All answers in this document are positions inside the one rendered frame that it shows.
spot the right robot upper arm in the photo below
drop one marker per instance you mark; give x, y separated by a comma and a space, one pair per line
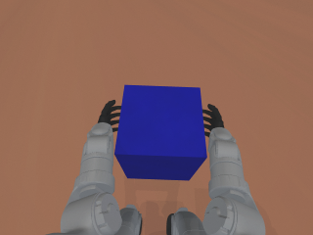
227, 216

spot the robot right forearm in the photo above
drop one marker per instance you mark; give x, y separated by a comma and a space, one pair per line
226, 168

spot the robot left hand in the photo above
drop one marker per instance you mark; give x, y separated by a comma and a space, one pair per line
106, 115

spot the carton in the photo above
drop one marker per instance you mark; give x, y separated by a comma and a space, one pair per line
160, 132

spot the left robot thigh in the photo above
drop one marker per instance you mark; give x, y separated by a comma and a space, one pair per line
131, 222

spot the robot right shin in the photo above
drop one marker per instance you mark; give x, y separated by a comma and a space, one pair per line
180, 210

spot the robot left forearm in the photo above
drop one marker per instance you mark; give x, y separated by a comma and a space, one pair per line
96, 164

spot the robot right hand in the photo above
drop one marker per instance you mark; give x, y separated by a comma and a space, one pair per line
215, 120

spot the left robot upper arm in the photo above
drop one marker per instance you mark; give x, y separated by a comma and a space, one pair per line
96, 214

